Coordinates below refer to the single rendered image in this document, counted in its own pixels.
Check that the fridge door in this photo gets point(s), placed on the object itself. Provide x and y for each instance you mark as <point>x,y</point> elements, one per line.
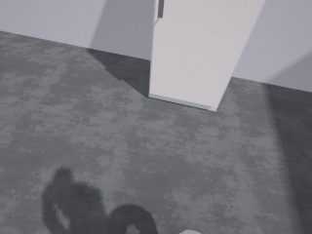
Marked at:
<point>196,45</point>

